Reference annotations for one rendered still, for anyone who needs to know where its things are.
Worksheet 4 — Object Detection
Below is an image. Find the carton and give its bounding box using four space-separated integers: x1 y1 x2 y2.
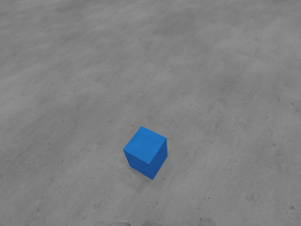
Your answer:
123 126 167 180

